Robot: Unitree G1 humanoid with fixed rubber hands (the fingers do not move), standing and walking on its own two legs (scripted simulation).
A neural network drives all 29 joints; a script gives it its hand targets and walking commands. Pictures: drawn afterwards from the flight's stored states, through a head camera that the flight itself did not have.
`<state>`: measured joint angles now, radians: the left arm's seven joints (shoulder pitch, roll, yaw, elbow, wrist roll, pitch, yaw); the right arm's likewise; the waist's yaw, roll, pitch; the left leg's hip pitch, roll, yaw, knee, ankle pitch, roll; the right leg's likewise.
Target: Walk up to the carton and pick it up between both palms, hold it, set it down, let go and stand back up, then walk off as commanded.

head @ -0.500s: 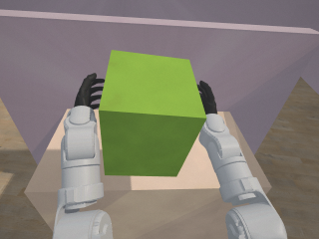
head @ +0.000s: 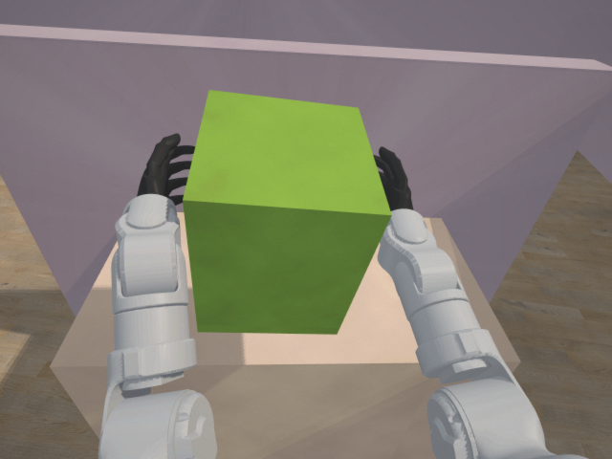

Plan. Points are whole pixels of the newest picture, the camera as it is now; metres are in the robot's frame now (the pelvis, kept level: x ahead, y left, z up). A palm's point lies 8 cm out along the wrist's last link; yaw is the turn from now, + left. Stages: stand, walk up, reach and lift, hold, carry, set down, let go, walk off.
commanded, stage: hold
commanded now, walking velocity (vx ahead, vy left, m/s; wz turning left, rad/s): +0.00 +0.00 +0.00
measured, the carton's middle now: (277, 220) +0.40 +0.01 +0.16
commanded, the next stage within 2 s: none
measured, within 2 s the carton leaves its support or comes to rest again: neither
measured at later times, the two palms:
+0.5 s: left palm (159, 203) +0.36 +0.15 +0.22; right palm (393, 212) +0.36 -0.14 +0.20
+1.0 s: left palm (160, 203) +0.36 +0.15 +0.22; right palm (395, 212) +0.36 -0.14 +0.20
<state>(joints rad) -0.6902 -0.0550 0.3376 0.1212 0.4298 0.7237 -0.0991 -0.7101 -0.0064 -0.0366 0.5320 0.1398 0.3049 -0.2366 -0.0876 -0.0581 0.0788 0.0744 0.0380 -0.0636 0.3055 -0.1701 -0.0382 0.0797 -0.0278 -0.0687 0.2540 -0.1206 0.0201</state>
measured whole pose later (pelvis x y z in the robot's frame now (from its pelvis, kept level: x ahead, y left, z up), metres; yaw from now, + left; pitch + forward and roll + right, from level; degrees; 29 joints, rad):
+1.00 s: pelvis +0.00 +0.00 +0.00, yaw +0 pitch -13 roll -1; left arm -0.66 -0.06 0.33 0.06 0.43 0.74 -0.11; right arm -0.68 -0.01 -0.01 0.48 0.15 0.30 -0.25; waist -0.09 -0.06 0.10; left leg 0.09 0.04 -0.06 0.30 -0.17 -0.04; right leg 0.09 -0.03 -0.07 0.25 -0.12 0.02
